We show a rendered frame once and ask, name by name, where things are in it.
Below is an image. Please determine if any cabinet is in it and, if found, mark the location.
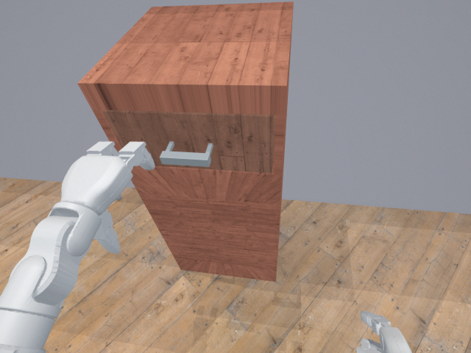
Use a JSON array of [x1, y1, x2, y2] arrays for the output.
[[77, 1, 294, 282]]

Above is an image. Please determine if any handle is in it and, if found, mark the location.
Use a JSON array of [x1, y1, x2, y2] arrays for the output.
[[160, 141, 213, 167]]

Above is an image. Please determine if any left robot forearm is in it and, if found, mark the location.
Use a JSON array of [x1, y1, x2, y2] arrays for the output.
[[0, 202, 102, 353]]

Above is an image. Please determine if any drawer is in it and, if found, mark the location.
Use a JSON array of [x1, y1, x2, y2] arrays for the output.
[[103, 110, 275, 174]]

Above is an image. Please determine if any robot right hand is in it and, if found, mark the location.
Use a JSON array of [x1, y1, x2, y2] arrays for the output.
[[356, 311, 412, 353]]

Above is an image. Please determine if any robot left hand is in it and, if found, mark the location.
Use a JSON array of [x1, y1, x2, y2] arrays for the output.
[[60, 141, 155, 254]]

